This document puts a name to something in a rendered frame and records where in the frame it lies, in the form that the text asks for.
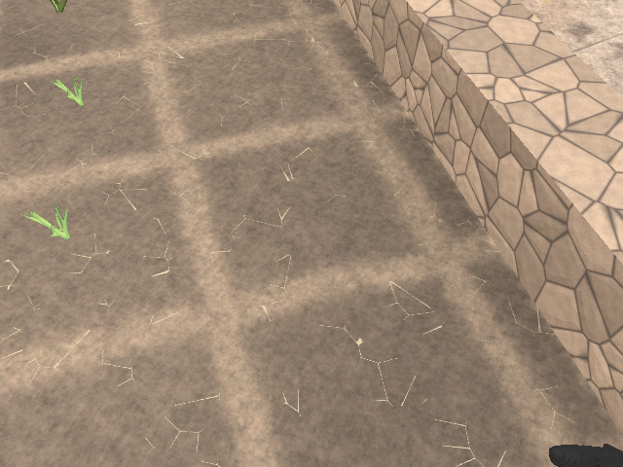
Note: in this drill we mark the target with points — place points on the right robot hand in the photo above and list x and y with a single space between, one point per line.
586 456

